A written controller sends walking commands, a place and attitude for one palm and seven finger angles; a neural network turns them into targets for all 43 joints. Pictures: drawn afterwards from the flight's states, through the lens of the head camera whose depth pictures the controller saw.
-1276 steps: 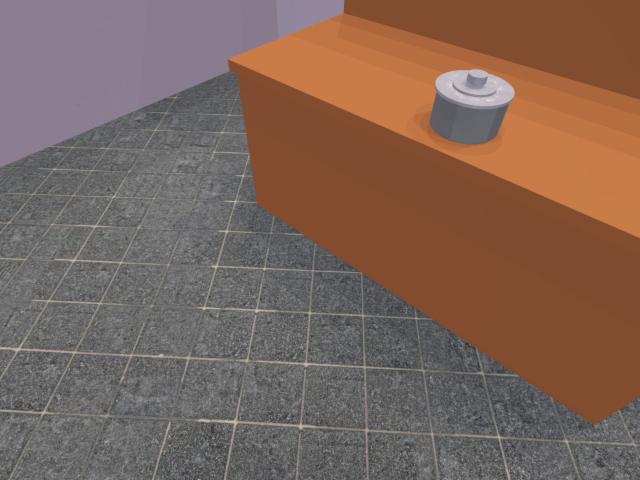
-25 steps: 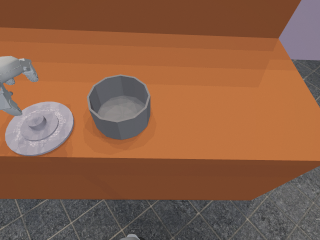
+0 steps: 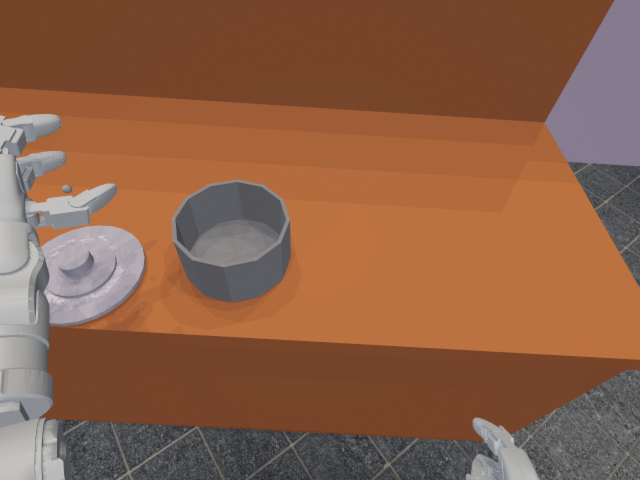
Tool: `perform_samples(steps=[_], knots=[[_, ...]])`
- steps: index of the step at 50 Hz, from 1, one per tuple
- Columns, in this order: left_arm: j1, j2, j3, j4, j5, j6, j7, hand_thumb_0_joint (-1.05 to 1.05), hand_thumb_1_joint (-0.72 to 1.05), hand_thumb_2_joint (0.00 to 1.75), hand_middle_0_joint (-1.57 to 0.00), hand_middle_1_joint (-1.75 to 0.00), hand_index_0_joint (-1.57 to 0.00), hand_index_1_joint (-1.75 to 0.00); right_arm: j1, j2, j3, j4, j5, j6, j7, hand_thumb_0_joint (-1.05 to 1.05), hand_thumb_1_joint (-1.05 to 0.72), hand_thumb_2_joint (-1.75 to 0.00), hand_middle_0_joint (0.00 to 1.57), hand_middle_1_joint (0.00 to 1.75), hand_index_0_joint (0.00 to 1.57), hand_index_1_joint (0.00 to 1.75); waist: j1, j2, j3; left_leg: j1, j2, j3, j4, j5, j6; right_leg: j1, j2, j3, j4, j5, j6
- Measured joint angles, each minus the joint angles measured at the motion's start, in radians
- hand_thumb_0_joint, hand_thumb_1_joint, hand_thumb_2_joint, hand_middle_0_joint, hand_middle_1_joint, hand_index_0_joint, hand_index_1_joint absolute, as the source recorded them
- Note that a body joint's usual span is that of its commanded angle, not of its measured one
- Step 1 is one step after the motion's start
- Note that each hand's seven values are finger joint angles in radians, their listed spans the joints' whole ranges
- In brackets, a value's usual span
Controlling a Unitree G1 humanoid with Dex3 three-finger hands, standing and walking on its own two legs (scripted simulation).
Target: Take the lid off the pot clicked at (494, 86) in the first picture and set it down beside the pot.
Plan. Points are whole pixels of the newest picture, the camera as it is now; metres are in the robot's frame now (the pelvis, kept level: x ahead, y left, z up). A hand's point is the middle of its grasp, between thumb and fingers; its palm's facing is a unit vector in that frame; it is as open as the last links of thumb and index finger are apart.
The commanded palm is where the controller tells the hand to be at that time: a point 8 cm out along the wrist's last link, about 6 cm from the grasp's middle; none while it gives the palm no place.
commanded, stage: draw the hand back to the body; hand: left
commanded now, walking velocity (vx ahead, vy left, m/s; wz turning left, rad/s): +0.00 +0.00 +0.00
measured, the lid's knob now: (75, 261) +0.42 +0.41 -0.04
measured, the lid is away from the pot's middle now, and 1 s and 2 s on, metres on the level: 0.25 0.25 0.25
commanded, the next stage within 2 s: step back with the hand held close in 1.46 s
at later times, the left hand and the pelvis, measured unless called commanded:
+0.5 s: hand (66, 237) +0.32 +0.28 +0.15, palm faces +0.51 -0.80 -0.31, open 8.5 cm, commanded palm +0.26 +0.31 +0.17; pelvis +0.03 -0.03 +0.00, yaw +0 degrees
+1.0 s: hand (62, 305) +0.24 +0.26 +0.15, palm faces +0.44 -0.83 -0.33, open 7.4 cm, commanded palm +0.19 +0.28 +0.17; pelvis +0.02 -0.02 +0.00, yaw +0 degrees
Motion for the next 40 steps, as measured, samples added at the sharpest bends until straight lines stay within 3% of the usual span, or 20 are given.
perform_samples(steps=[5,13,34,40], knots=[[0.113,-0.013,0.037,-0.066,-0.044,0.023,0.02,0.0,0.18,0.62,-0.31,-0.81,-0.31,-0.81,0.009,-0.03,-0.03,0.029,-0.004,-0.004,0.005,0.01,-0.9,-0.9,0.21,0.3,0.2,0.3,0.005,0.032,-0.019,0.035,0.002,0.009,-0.017,-0.012,-0.006,0.024,0.001,0.008,-0.001,-0.018,-0.006],[0.255,-0.053,0.041,-0.231,-0.068,0.04,0.027,0.01,0.34,0.68,-0.28,-0.69,-0.28,-0.7,0.008,-0.053,-0.062,0.075,0.001,-0.012,0.006,0.01,-0.9,-0.9,0.2,0.3,0.2,0.3,0.043,0.038,-0.025,0.068,0.008,0.002,-0.033,-0.022,-0.019,0.05,0.008,0.002,0.002,-0.04,-0.02],[0.537,-0.151,0.012,-0.586,-0.1,0.03,0.028,0.01,0.79,0.86,-0.22,-0.37,-0.22,-0.38,-0.077,-0.004,-0.052,0.043,-0.014,-0.045,-0.005,0.01,-0.9,-0.9,0.2,0.3,0.19,0.29,0.081,0.044,-0.011,0.115,0.007,-0.003,-0.046,-0.021,-0.029,0.092,0.008,-0.005,0.006,-0.051,-0.029],[0.609,-0.168,-0.001,-0.652,-0.107,0.022,0.03,0.01,0.85,0.88,-0.21,-0.32,-0.21,-0.33,-0.07,0.004,-0.044,0.045,-0.019,-0.047,-0.006,0.01,-0.9,-0.9,0.2,0.3,0.19,0.29,0.079,0.047,-0.004,0.121,0.003,-0.004,-0.048,-0.016,-0.025,0.101,0.003,-0.007,-0.001,-0.044,-0.024]])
